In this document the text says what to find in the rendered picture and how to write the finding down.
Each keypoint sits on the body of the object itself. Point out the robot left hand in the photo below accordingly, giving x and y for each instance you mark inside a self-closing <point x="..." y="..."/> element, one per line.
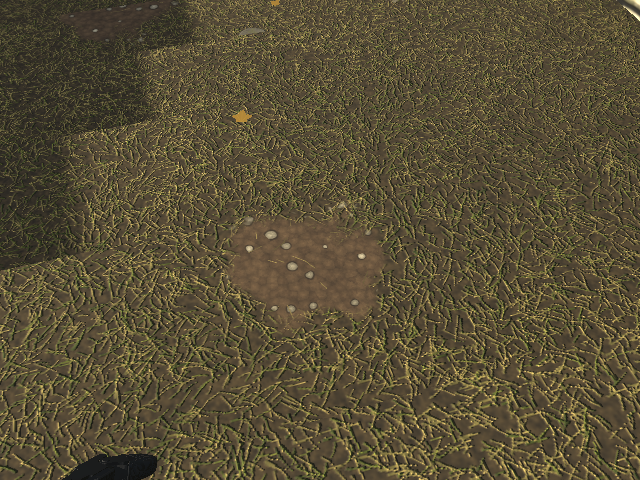
<point x="121" y="467"/>

